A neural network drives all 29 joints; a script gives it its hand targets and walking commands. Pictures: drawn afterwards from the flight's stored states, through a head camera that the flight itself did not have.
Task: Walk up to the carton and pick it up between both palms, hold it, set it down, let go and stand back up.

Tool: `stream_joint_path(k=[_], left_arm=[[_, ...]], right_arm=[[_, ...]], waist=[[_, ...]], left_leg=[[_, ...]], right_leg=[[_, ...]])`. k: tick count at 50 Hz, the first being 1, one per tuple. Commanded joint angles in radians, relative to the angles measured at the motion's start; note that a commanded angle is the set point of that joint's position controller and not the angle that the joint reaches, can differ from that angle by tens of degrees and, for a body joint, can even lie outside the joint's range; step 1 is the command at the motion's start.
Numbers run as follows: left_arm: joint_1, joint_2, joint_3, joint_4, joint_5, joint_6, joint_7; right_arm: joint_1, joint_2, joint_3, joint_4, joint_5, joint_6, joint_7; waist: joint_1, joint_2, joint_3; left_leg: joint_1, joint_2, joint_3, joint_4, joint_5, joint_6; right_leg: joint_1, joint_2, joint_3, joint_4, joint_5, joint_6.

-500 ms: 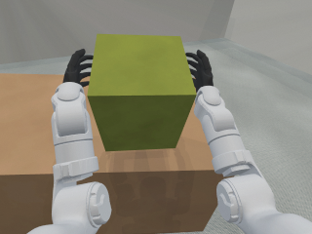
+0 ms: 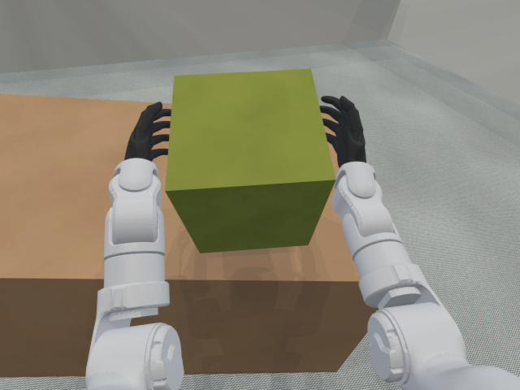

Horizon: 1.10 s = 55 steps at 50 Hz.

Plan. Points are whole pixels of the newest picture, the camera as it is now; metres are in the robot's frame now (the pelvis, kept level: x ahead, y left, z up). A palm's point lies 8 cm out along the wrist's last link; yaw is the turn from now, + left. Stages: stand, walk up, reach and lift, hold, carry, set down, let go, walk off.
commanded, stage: set down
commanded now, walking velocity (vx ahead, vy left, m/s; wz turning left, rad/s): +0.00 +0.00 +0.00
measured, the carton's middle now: (249, 171) +0.43 +0.00 +0.13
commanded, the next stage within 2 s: none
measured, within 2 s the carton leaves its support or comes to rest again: neither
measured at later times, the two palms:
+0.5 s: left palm (152, 165) +0.39 +0.15 +0.16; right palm (346, 157) +0.39 -0.15 +0.18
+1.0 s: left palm (158, 169) +0.42 +0.15 +0.14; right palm (338, 159) +0.41 -0.15 +0.16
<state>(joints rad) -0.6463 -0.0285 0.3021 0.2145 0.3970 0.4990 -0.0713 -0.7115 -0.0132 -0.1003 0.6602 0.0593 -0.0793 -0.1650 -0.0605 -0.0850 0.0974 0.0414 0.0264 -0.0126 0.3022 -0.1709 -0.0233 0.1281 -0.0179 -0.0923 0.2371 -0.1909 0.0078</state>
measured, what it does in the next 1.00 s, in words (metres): stands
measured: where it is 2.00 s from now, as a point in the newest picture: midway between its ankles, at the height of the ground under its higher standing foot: outside the picture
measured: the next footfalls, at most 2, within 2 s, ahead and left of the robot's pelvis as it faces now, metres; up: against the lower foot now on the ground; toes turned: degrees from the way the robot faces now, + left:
none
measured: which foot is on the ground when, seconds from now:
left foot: down 0.00-1.00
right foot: down 0.00-1.00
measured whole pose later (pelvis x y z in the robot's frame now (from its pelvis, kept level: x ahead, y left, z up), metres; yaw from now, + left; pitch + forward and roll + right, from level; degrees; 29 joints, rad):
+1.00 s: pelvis +0.01 +0.00 +0.00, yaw -3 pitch -3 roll +0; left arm -0.78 -0.04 0.42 0.67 0.37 0.25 -0.01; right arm -0.84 0.03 -0.42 0.95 -0.18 -0.17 -0.07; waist 0.01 -0.05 0.04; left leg -0.06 0.03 0.04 0.27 -0.16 -0.02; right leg -0.01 -0.02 -0.04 0.25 -0.18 0.01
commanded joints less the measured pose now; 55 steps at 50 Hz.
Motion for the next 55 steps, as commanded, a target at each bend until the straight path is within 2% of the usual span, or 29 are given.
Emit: stream_joint_path(k=[1,2,4,6,8,9,12,13,15,17,20,24,25,27,29,30,33,37,39,42,44,47,48,52,55], left_arm=[[-0.487,-0.408,-0.366,-0.085,-0.113,-0.067,-0.127],[-0.481,-0.408,-0.349,-0.051,-0.098,-0.059,-0.127],[-0.49,-0.405,-0.317,-0.014,-0.09,-0.055,-0.13],[-0.523,-0.4,-0.29,0.028,-0.085,-0.063,-0.133],[-0.543,-0.4,-0.274,0.051,-0.083,-0.081,-0.129],[-0.563,-0.411,-0.272,0.078,-0.081,-0.092,-0.127],[-0.587,-0.426,-0.284,0.082,-0.089,-0.144,-0.108],[-0.6,-0.424,-0.281,0.092,-0.088,-0.159,-0.101],[-0.608,-0.426,-0.248,0.183,-0.069,-0.175,-0.097],[-0.624,-0.438,-0.243,0.19,-0.08,-0.192,-0.094],[-0.649,-0.441,-0.251,0.201,-0.094,-0.227,-0.081],[-0.662,-0.433,-0.197,0.273,-0.068,-0.243,-0.081],[-0.67,-0.427,-0.189,0.262,-0.066,-0.247,-0.079],[-0.681,-0.441,-0.2,0.261,-0.073,-0.26,-0.073],[-0.703,-0.449,-0.205,0.267,-0.086,-0.279,-0.066],[-0.706,-0.448,-0.216,0.277,-0.092,-0.286,-0.061],[-0.695,-0.444,-0.185,0.312,-0.081,-0.285,-0.061],[-0.706,-0.433,-0.166,0.316,-0.081,-0.293,-0.058],[-0.704,-0.437,-0.161,0.325,-0.072,-0.304,-0.055],[-0.713,-0.435,-0.148,0.338,-0.063,-0.31,-0.05],[-0.724,-0.445,-0.163,0.326,-0.078,-0.318,-0.043],[-0.74,-0.447,-0.162,0.33,-0.08,-0.338,-0.032],[-0.74,-0.457,-0.169,0.332,-0.078,-0.343,-0.026],[-0.728,-0.439,-0.125,0.368,-0.075,-0.34,-0.033],[-0.733,-0.431,-0.106,0.388,-0.067,-0.346,-0.038]], right_arm=[[-0.54,0.344,0.277,-0.135,-0.005,-0.034,0.108],[-0.546,0.338,0.262,-0.122,-0.01,-0.03,0.109],[-0.553,0.336,0.228,-0.081,-0.033,-0.019,0.114],[-0.575,0.34,0.186,-0.061,-0.06,-0.018,0.126],[-0.594,0.344,0.16,-0.057,-0.082,-0.03,0.136],[-0.607,0.348,0.139,-0.038,-0.097,-0.036,0.142],[-0.592,0.364,0.126,-0.012,-0.116,-0.064,0.151],[-0.601,0.368,0.123,0.004,-0.121,-0.069,0.156],[-0.613,0.362,0.082,0.071,-0.143,-0.07,0.165],[-0.628,0.38,0.069,0.077,-0.162,-0.081,0.172],[-0.628,0.404,0.072,0.102,-0.169,-0.091,0.175],[-0.628,0.421,0.028,0.165,-0.196,-0.077,0.182],[-0.625,0.424,0.023,0.172,-0.202,-0.076,0.183],[-0.635,0.429,0.016,0.166,-0.202,-0.086,0.187],[-0.656,0.436,0.018,0.169,-0.206,-0.097,0.19],[-0.643,0.442,0.013,0.19,-0.211,-0.098,0.191],[-0.619,0.42,-0.026,0.237,-0.224,-0.08,0.195],[-0.645,0.455,-0.009,0.207,-0.224,-0.082,0.197],[-0.626,0.466,-0.013,0.22,-0.232,-0.081,0.202],[-0.609,0.457,-0.046,0.258,-0.249,-0.076,0.208],[-0.616,0.457,-0.054,0.247,-0.253,-0.085,0.213],[-0.635,0.462,-0.057,0.249,-0.264,-0.097,0.218],[-0.622,0.457,-0.071,0.261,-0.276,-0.099,0.22],[-0.635,0.47,-0.078,0.259,-0.288,-0.093,0.225],[-0.633,0.47,-0.094,0.267,-0.309,-0.09,0.226]], waist=[[-0.003,0.099,-0.353],[-0.003,0.104,-0.305],[-0.008,0.071,-0.259],[0.0,0.067,-0.233],[0.007,0.056,-0.265],[0.011,0.073,-0.265],[0.013,0.089,-0.357],[0.02,0.081,-0.367],[0.026,0.089,-0.295],[0.034,0.072,-0.329],[0.035,0.067,-0.391],[0.044,0.084,-0.33],[0.048,0.074,-0.334],[0.045,0.091,-0.372],[0.053,0.073,-0.415],[0.044,0.076,-0.421],[0.039,0.083,-0.349],[0.059,0.054,-0.412],[0.064,0.081,-0.425],[0.057,0.098,-0.394],[0.055,0.11,-0.44],[0.068,0.101,-0.483],[0.062,0.119,-0.483],[0.069,0.07,-0.455],[0.07,0.063,-0.456]], left_leg=[[0.146,-0.047,0.088,0.029,0.429,-0.02],[0.135,-0.048,0.088,0.021,0.393,-0.018],[0.102,-0.047,0.096,-0.006,0.293,-0.008],[0.052,-0.046,0.098,-0.036,0.207,0.002],[0.056,-0.046,0.108,-0.044,0.187,0.009],[0.052,-0.044,0.103,-0.048,0.17,0.004],[0.118,-0.04,0.111,-0.017,0.29,-0.013],[0.123,-0.039,0.115,-0.015,0.282,-0.015],[0.083,-0.039,0.121,-0.04,0.214,-0.009],[0.068,-0.036,0.122,-0.045,0.209,-0.004],[0.075,-0.04,0.126,-0.024,0.288,-0.006],[0.007,-0.045,0.133,-0.058,0.183,0.006],[0.011,-0.047,0.136,-0.06,0.188,0.006],[0.032,-0.043,0.133,-0.052,0.234,-0.002],[0.061,-0.041,0.131,-0.032,0.295,-0.005],[0.069,-0.038,0.131,-0.022,0.319,-0.013],[0.068,-0.038,0.132,-0.031,0.286,-0.016],[0.016,-0.043,0.137,-0.028,0.303,0.001],[0.007,-0.045,0.144,-0.028,0.316,-0.002],[0.037,-0.039,0.146,-0.024,0.32,-0.014],[0.066,-0.034,0.138,-0.008,0.377,-0.021],[0.082,-0.031,0.142,0.01,0.416,-0.026],[0.091,-0.029,0.137,0.016,0.45,-0.033],[0.045,-0.031,0.143,-0.001,0.397,-0.012],[0.009,-0.036,0.151,-0.013,0.371,-0.006]], right_leg=[[0.037,0.048,-0.066,0.019,0.357,0.029],[0.023,0.048,-0.066,0.009,0.323,0.028],[0.01,0.043,-0.065,-0.006,0.253,0.026],[-0.005,0.036,-0.063,-0.015,0.184,0.024],[-0.014,0.034,-0.066,-0.014,0.176,0.028],[-0.028,0.032,-0.069,-0.015,0.152,0.025],[-0.03,0.043,-0.076,-0.002,0.229,0.026],[-0.033,0.046,-0.075,-0.005,0.221,0.023],[-0.059,0.037,-0.071,-0.018,0.168,0.022],[-0.039,0.037,-0.066,-0.008,0.179,0.026],[-0.014,0.042,-0.061,0.009,0.283,0.035],[0.009,0.029,-0.044,0.008,0.252,0.042],[0.012,0.028,-0.044,0.007,0.253,0.043],[0.002,0.03,-0.044,0.011,0.278,0.04],[-0.013,0.039,-0.05,0.017,0.305,0.041],[-0.028,0.043,-0.056,0.022,0.317,0.041],[-0.042,0.04,-0.048,0.0,0.278,0.033],[0.01,0.038,-0.04,0.034,0.366,0.054],[0.034,0.036,-0.035,0.045,0.402,0.054],[-0.025,0.041,-0.04,0.033,0.346,0.043],[-0.051,0.043,-0.042,0.039,0.361,0.04],[-0.06,0.052,-0.042,0.041,0.373,0.039],[-0.081,0.05,-0.046,0.043,0.385,0.04],[-0.048,0.045,-0.035,0.046,0.405,0.049],[-0.014,0.041,-0.031,0.056,0.426,0.056]])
